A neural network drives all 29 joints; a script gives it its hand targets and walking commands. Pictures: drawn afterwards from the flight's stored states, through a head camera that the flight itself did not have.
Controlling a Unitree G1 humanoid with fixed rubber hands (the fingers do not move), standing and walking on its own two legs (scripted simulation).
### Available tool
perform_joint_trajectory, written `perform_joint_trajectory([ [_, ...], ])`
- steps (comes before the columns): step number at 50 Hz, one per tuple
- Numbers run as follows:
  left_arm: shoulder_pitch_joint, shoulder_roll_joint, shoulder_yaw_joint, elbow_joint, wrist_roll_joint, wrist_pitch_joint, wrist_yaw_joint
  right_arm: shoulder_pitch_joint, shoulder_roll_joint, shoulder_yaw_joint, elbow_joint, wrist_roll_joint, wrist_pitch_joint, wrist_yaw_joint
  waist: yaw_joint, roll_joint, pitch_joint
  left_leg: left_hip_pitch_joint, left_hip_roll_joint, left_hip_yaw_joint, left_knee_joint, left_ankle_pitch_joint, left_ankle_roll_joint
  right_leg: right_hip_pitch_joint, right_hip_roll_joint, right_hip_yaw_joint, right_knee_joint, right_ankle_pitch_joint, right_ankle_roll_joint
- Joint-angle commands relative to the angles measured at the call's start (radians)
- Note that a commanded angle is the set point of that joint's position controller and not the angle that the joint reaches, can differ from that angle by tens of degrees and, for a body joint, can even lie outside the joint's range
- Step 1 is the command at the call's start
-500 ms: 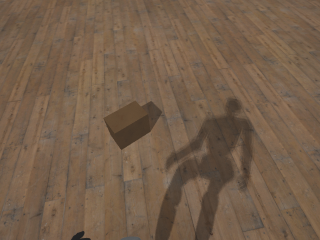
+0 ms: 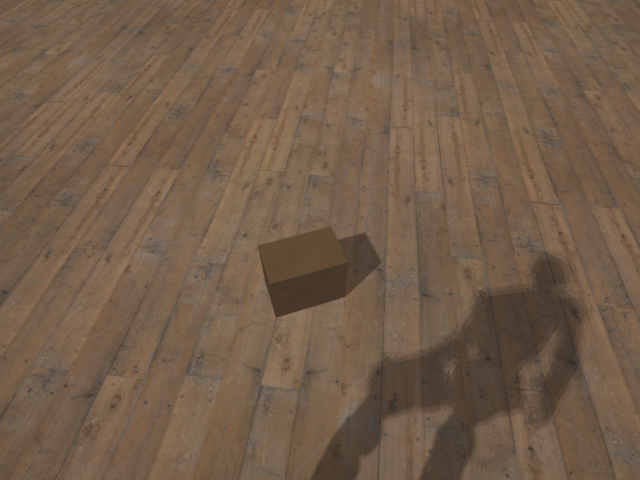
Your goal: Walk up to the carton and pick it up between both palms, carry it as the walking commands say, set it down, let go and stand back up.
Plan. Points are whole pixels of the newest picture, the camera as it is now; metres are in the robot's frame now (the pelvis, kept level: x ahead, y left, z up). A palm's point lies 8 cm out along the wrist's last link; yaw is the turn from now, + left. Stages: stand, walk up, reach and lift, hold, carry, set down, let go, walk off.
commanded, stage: walk up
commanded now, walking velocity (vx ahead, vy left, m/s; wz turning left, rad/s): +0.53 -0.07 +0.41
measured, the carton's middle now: (303, 272) +0.84 +0.11 -0.65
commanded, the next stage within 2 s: none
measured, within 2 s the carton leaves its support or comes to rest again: neither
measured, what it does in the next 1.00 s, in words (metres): walks ahead: left foot, then right foot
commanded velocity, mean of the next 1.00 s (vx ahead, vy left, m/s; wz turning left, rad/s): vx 0.30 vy -0.02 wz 0.24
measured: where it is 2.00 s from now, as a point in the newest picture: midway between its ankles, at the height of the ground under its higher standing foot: (326, 400)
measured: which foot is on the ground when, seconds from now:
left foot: up 0.00-0.34, down 0.36-0.74, up 0.76-1.00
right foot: down 0.00-0.36, up 0.38-0.72, down 0.74-1.00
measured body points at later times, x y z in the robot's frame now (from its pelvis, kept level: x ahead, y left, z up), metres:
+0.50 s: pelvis +0.27 +0.01 -0.01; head +0.33 +0.02 +0.44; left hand +0.17 +0.21 -0.16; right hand +0.47 -0.18 -0.14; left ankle +0.30 +0.10 -0.72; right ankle +0.16 -0.12 -0.62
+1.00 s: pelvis +0.42 -0.02 +0.01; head +0.47 -0.05 +0.46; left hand +0.44 +0.22 -0.12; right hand +0.50 -0.27 -0.16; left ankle +0.38 +0.12 -0.63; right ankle +0.52 -0.11 -0.72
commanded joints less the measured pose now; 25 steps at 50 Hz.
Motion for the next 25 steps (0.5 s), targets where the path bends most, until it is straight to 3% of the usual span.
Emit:
perform_joint_trajectory([
  [1,0.176,0.168,0.027,0.026,0.008,-0.034,0.020,-0.246,-0.053,-0.008,-0.203,-0.014,-0.069,0.036,0.056,-0.221,0.151,-0.546,0.037,0.025,0.431,0.168,-0.007,0.238,-0.365,0.605,-0.568,-0.532,-0.168],
  [2,0.152,0.135,0.022,0.034,0.006,-0.044,0.020,-0.240,-0.061,-0.010,-0.188,-0.009,-0.070,0.046,0.046,-0.213,0.166,-0.520,0.061,0.029,0.417,0.207,-0.018,0.235,-0.337,0.491,-0.545,-0.408,-0.175],
  [3,0.142,0.100,0.016,0.044,0.001,-0.050,0.018,-0.219,-0.051,-0.008,-0.173,-0.006,-0.065,0.052,0.034,-0.191,0.170,-0.482,0.061,0.036,0.388,0.247,-0.024,0.235,-0.287,0.368,-0.515,-0.247,-0.155],
  [4,0.174,0.082,0.012,0.068,0.000,-0.056,0.019,-0.236,-0.054,-0.011,-0.169,-0.010,-0.057,0.056,0.042,-0.174,0.162,-0.463,0.052,0.053,0.361,0.266,-0.029,0.267,-0.259,0.259,-0.487,-0.105,-0.140],
  [6,0.232,0.056,0.004,0.094,-0.004,-0.062,0.019,-0.297,-0.033,-0.002,-0.186,-0.004,-0.047,0.062,0.062,-0.169,0.166,-0.438,0.028,0.098,0.261,0.300,-0.027,0.290,-0.230,0.146,-0.468,0.095,-0.129],
  [8,0.259,0.070,0.008,0.114,-0.001,-0.059,0.018,-0.353,-0.025,0.008,-0.202,0.006,-0.039,0.069,0.071,-0.226,0.171,-0.408,0.000,0.142,0.158,0.310,-0.028,0.335,-0.210,0.074,-0.443,0.318,-0.120],
  [11,0.294,0.081,0.010,0.145,-0.002,-0.047,0.023,-0.449,0.002,0.023,-0.221,0.007,-0.044,0.071,0.085,-0.228,0.181,-0.305,-0.031,0.191,-0.038,0.298,-0.025,0.332,-0.217,0.031,-0.420,0.485,-0.119],
  [12,0.281,0.080,0.009,0.147,-0.001,-0.042,0.023,-0.447,0.008,0.024,-0.224,0.001,-0.045,0.069,0.071,-0.215,0.165,-0.258,-0.046,0.216,-0.079,0.287,-0.010,0.342,-0.217,0.001,-0.384,0.615,-0.118],
  [13,0.277,0.101,0.013,0.149,0.000,-0.037,0.025,-0.422,-0.002,0.019,-0.219,0.003,-0.043,0.068,0.056,-0.244,0.156,-0.203,-0.073,0.251,-0.101,0.251,0.004,0.332,-0.210,-0.044,-0.324,0.772,-0.116],
  [15,0.280,0.128,0.013,0.151,-0.008,-0.035,0.025,-0.305,-0.036,0.002,-0.197,-0.002,-0.051,0.059,-0.006,-0.183,0.072,0.050,-0.135,0.296,-0.190,0.225,0.030,0.251,-0.196,-0.094,-0.113,1.033,-0.107],
  [16,0.282,0.132,0.012,0.142,-0.015,-0.036,0.026,-0.135,-0.086,-0.017,-0.132,-0.004,-0.060,0.048,-0.076,-0.116,-0.036,0.293,-0.157,0.293,-0.236,0.259,0.062,0.160,-0.164,-0.107,0.105,1.018,-0.093],
  [17,0.246,0.103,0.004,0.110,-0.029,-0.043,0.026,0.065,-0.161,-0.047,-0.095,-0.017,-0.070,0.029,-0.176,-0.024,-0.139,0.595,-0.007,0.089,-0.237,0.482,0.144,-0.097,-0.109,-0.084,0.377,0.686,-0.055],
  [18,0.243,0.045,-0.004,0.060,-0.039,-0.044,0.022,0.216,-0.292,-0.074,-0.066,-0.035,-0.080,0.007,-0.199,0.272,-0.237,0.794,0.352,-0.404,-0.341,0.742,0.273,-0.383,0.069,-0.043,0.732,-0.256,-0.024],
  [19,0.208,0.062,0.016,0.047,-0.040,-0.043,0.029,0.209,-0.287,-0.069,-0.070,-0.023,-0.087,-0.005,-0.162,0.157,-0.284,0.780,0.452,-0.578,-0.443,0.929,0.291,-0.419,0.045,0.121,0.858,-0.283,-0.039],
  [20,0.190,0.083,0.020,0.056,-0.047,-0.039,0.031,0.127,-0.201,-0.050,-0.077,-0.007,-0.089,-0.009,-0.137,0.018,-0.250,0.701,0.379,-0.354,-0.363,1.082,0.281,-0.393,-0.020,0.163,0.847,-0.177,-0.045],
  [21,0.188,0.058,0.012,0.075,-0.031,-0.035,0.033,0.034,-0.152,-0.041,-0.107,0.005,-0.093,-0.016,-0.105,-0.004,-0.197,0.585,0.345,-0.245,-0.341,1.135,0.259,-0.402,-0.038,0.144,0.851,-0.155,-0.048],
  [23,0.189,0.022,0.009,0.098,-0.011,-0.007,0.027,-0.044,-0.083,-0.025,-0.134,0.018,-0.102,-0.024,-0.045,0.013,-0.085,0.365,0.270,-0.151,-0.417,1.043,0.225,-0.298,-0.071,0.143,0.754,-0.111,-0.025],
  [24,0.206,0.004,0.004,0.108,-0.004,0.008,0.024,-0.074,-0.069,-0.019,-0.139,0.014,-0.099,-0.026,-0.022,0.035,-0.056,0.304,0.260,-0.104,-0.429,1.035,0.222,-0.270,-0.074,0.130,0.693,-0.112,-0.004],
  [25,0.192,0.001,0.004,0.105,-0.001,0.018,0.021,-0.074,-0.067,-0.019,-0.146,0.010,-0.100,-0.024,-0.016,0.045,-0.041,0.241,0.260,-0.103,-0.433,0.981,0.224,-0.242,-0.076,0.122,0.637,-0.121,-0.001],
])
